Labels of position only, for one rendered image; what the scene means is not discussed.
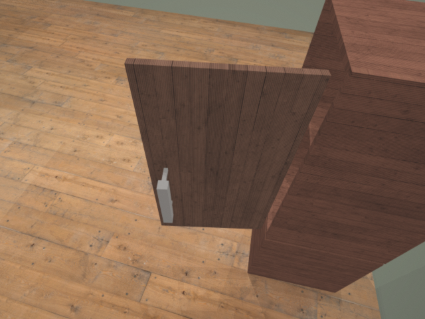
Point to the handle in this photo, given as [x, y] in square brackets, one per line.
[164, 195]

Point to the cupboard door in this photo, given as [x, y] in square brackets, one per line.
[226, 132]

